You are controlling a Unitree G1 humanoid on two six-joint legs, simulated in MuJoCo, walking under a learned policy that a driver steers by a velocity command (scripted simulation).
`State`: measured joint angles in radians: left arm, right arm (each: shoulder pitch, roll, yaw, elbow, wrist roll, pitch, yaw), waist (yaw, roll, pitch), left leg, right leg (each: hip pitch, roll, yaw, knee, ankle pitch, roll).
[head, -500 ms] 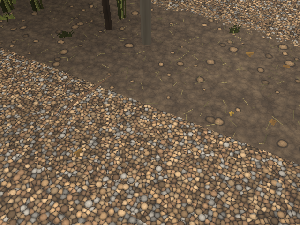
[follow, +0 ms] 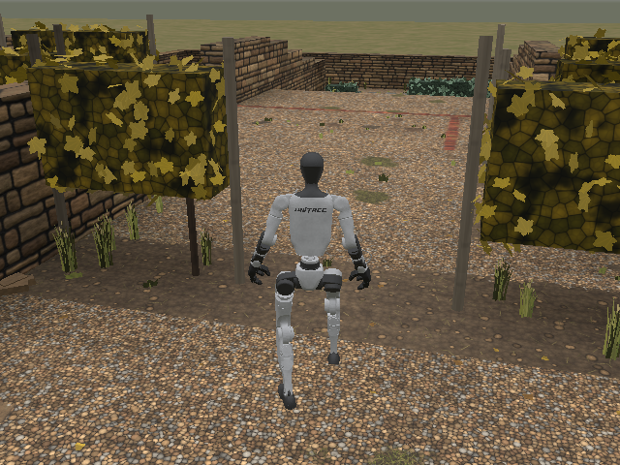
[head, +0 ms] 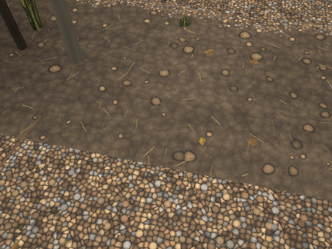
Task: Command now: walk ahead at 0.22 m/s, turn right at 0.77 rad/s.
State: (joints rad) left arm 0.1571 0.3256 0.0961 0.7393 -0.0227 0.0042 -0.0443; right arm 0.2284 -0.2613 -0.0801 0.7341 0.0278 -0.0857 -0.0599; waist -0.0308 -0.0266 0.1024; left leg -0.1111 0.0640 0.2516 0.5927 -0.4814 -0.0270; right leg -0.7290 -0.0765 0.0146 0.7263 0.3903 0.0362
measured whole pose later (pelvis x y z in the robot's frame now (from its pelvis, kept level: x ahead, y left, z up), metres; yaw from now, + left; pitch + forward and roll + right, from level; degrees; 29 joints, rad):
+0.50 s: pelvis +0.24 -0.04 -0.16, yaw -29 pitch +3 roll +1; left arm 0.22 0.29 0.07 0.70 -0.03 0.06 0.09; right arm -0.02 -0.22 -0.04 0.59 -0.02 -0.01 -0.04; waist 0.04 0.04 0.03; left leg -0.66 -0.04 -0.20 0.84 -0.15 -0.13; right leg -0.34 0.21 0.25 0.60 -0.27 -0.08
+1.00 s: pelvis +0.33 -0.05 -0.16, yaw -13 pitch +3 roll -1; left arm 0.14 0.28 0.09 0.71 -0.01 0.00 0.00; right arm 0.22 -0.32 -0.11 0.66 0.05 0.07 -0.04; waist -0.02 0.03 0.04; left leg -0.41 -0.17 -0.33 0.58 -0.29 0.00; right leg -0.30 0.09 0.14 0.47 -0.23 0.00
